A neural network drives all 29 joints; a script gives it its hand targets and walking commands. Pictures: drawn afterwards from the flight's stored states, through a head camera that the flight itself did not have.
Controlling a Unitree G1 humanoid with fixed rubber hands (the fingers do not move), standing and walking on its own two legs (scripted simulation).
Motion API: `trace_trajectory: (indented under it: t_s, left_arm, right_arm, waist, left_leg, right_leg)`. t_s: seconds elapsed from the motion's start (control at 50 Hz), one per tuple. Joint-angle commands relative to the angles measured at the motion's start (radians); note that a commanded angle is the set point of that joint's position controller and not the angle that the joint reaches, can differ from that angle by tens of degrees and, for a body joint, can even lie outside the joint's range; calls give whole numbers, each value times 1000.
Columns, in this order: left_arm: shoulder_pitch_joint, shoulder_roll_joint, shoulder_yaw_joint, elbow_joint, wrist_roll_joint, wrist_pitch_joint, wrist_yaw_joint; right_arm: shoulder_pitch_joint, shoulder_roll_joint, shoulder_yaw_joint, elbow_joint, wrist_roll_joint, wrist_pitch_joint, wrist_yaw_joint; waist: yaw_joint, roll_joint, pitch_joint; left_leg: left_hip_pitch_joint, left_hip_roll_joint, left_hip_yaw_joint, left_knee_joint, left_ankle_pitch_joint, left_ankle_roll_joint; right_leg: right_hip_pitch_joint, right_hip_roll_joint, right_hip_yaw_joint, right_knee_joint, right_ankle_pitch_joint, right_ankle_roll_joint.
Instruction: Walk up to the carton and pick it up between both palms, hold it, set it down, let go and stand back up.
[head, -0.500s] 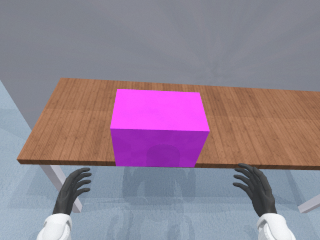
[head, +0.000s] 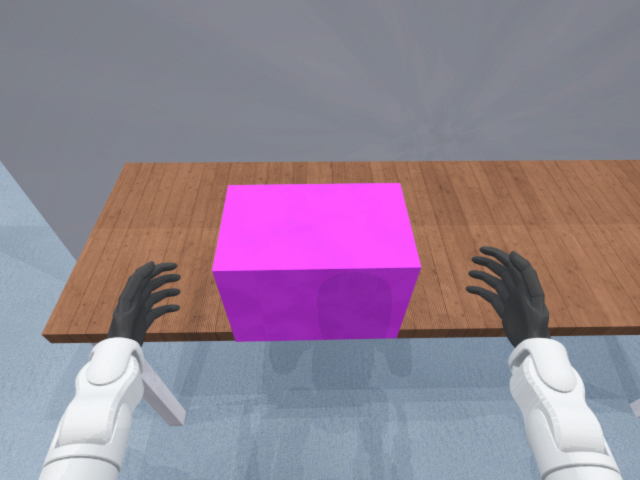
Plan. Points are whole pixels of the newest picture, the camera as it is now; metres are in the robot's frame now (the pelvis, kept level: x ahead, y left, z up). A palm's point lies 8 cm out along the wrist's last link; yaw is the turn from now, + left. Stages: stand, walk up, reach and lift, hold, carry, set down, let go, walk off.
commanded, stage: reach and lift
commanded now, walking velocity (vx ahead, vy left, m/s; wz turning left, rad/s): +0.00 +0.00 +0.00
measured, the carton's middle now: (315, 264) +0.43 +0.02 -0.03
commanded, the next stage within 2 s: none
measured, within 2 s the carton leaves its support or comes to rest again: neither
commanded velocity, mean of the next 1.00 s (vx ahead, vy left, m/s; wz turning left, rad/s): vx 0.00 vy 0.00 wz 0.00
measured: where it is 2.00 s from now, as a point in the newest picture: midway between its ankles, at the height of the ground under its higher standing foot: outside the picture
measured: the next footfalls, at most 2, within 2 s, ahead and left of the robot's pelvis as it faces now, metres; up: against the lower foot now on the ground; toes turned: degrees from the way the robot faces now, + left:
none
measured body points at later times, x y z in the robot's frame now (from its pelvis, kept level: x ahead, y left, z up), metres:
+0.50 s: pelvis -0.02 +0.00 +0.00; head +0.01 -0.02 +0.45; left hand +0.38 +0.22 +0.10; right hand +0.37 -0.22 +0.09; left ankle -0.06 +0.13 -0.75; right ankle -0.01 -0.12 -0.75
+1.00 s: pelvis +0.00 +0.01 +0.00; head +0.04 +0.01 +0.45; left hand +0.45 +0.23 +0.13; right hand +0.45 -0.21 +0.11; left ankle -0.06 +0.13 -0.75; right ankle -0.01 -0.12 -0.75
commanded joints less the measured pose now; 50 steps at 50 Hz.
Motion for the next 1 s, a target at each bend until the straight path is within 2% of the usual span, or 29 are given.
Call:
trace_trajectory:
  t_s: [0.0,0.02,0.04,0.08,0.1,0.12,0.14,0.16,0.18,0.28,0.3,0.38,0.4,0.44,0.48,0.54,0.56,0.6,0.62,0.64,0.66,0.68,0.74,0.8,0.82,0.88,0.9,0.94,0.98]
  left_arm:
    - [-426,189,93,-106,-64,24,-15]
    - [-451,213,96,-103,-60,42,-15]
    - [-494,218,91,-109,-58,47,-3]
    - [-504,199,97,-183,-47,71,19]
    - [-513,189,79,-194,-58,76,19]
    - [-623,226,100,-117,-48,83,36]
    - [-556,179,61,-125,-60,99,41]
    - [-667,172,44,-96,-51,101,48]
    - [-755,202,52,-55,-54,107,53]
    - [-763,191,29,27,-55,133,55]
    - [-770,199,27,124,-70,145,44]
    - [-838,240,60,265,-62,148,16]
    - [-846,233,61,381,-66,148,3]
    - [-865,258,78,385,-65,126,-13]
    - [-923,278,105,413,-63,91,-23]
    - [-965,281,117,411,-63,48,-19]
    - [-993,302,129,370,-59,30,-14]
    - [-1071,284,70,341,-76,1,-1]
    - [-1097,277,64,306,-72,-8,8]
    - [-1106,318,79,323,-75,-12,13]
    - [-1099,298,53,362,-52,-8,18]
    - [-1116,291,52,276,-42,-2,31]
    - [-1233,258,-28,359,-42,-2,51]
    - [-1245,228,-76,383,-38,59,69]
    - [-1269,196,-114,491,-51,59,65]
    - [-1253,202,-118,521,-66,85,63]
    - [-1215,208,-94,502,-68,84,60]
    - [-1197,211,-80,646,-88,73,31]
    - [-1152,245,-28,740,-107,22,12]
  right_arm:
    - [-378,-243,-26,22,26,57,12]
    - [-375,-246,-33,51,30,79,18]
    - [-419,-245,-37,77,44,88,31]
    - [-450,-278,-58,78,60,86,42]
    - [-457,-289,-90,99,50,87,44]
    - [-594,-330,-93,115,62,85,56]
    - [-545,-314,-91,130,67,81,70]
    - [-619,-323,-135,171,38,76,75]
    - [-711,-297,-99,171,45,87,79]
    - [-749,-329,-143,182,9,83,76]
    - [-774,-338,-113,185,19,83,76]
    - [-843,-329,-71,239,-5,108,59]
    - [-856,-304,-53,293,-8,123,51]
    - [-882,-299,-23,288,-8,126,37]
    - [-948,-278,36,298,20,119,19]
    - [-1003,-278,21,277,3,95,8]
    - [-1003,-269,45,274,20,85,7]
    - [-1061,-301,12,371,27,70,18]
    - [-1052,-293,7,362,28,57,23]
    - [-1071,-303,13,356,43,54,22]
    - [-1037,-298,-10,488,34,56,22]
    - [-1056,-317,-9,441,54,37,32]
    - [-1134,-321,-10,616,80,36,61]
    - [-1143,-361,3,763,100,35,84]
    - [-1187,-365,-1,817,101,35,100]
    - [-1212,-390,28,850,97,23,106]
    - [-1218,-384,65,777,102,21,112]
    - [-1230,-377,64,764,58,23,95]
    - [-1224,-332,108,674,65,-4,88]
  waist:
    - [45,-5,-160]
    - [26,27,-150]
    - [49,67,-148]
    - [51,88,-246]
    - [28,90,-253]
    - [54,103,-293]
    - [39,99,-293]
    - [14,130,-289]
    - [35,147,-305]
    - [6,72,-378]
    - [22,9,-357]
    - [36,-87,-375]
    - [42,-133,-362]
    - [48,-182,-397]
    - [96,-209,-469]
    - [89,-221,-542]
    - [106,-210,-602]
    - [75,-108,-618]
    - [57,-103,-683]
    - [78,-81,-688]
    - [42,10,-655]
    - [57,58,-724]
    - [24,169,-710]
    - [43,257,-618]
    - [30,235,-562]
    - [52,177,-598]
    - [72,130,-622]
    - [42,2,-634]
    - [83,-122,-645]
  left_leg:
    - [-67,-14,106,-77,407,-42]
    - [-55,-12,102,-79,397,-41]
    - [-71,-5,103,-87,366,-47]
    - [2,-1,106,-74,420,-63]
    - [9,6,106,-70,416,-68]
    - [-45,6,104,-67,370,-65]
    - [-18,13,99,-59,409,-70]
    - [-28,15,98,-64,348,-80]
    - [-75,9,98,-57,318,-68]
    - [-44,14,93,-26,384,-61]
    - [-96,11,94,-28,356,-40]
    - [-168,-6,105,-51,314,-7]
    - [-223,-11,104,-55,300,8]
    - [-264,-27,112,-62,293,26]
    - [-320,-34,123,-46,324,33]
    - [-323,-35,131,-38,357,29]
    - [-308,-32,130,-31,408,25]
    - [-267,-19,121,-11,448,-4]
    - [-232,-18,127,2,481,-11]
    - [-236,-14,117,17,508,-16]
    - [-205,-9,113,25,523,-38]
    - [-155,1,109,40,604,-56]
    - [-33,22,94,100,704,-92]
    - [70,54,87,148,867,-144]
    - [67,62,69,152,843,-135]
    - [29,76,76,165,903,-139]
    - [39,64,75,170,899,-129]
    - [-80,36,93,149,770,-85]
    - [-187,8,107,136,687,-41]
  right_leg:
    - [104,11,-44,-21,340,-21]
    - [97,5,-35,-33,330,-26]
    - [80,14,-43,-40,222,-40]
    - [66,26,-49,-45,261,-51]
    - [73,26,-49,-41,280,-46]
    - [57,32,-54,-26,232,-55]
    - [52,40,-60,-26,259,-57]
    - [21,35,-67,-35,216,-56]
    - [27,24,-62,-27,191,-60]
    - [70,40,-74,-11,294,-41]
    - [82,43,-70,-5,309,-35]
    - [156,33,-56,1,357,-7]
    - [185,22,-43,8,366,4]
    - [243,7,-26,31,477,27]
    - [315,-2,-1,62,583,36]
    - [332,-6,-2,85,666,55]
    - [362,-5,-8,99,704,56]
    - [278,10,-34,106,678,38]
    - [267,14,-47,108,708,33]
    - [246,16,-45,105,685,27]
    - [191,17,-56,93,652,12]
    - [159,24,-72,93,649,2]
    - [-41,42,-98,49,465,-28]
    - [-201,61,-104,-37,347,-92]
    - [-249,73,-114,-43,289,-99]
    - [-214,78,-116,-66,332,-104]
    - [-156,76,-116,-41,406,-88]
    - [-54,68,-107,7,546,-40]
    - [58,53,-89,63,683,8]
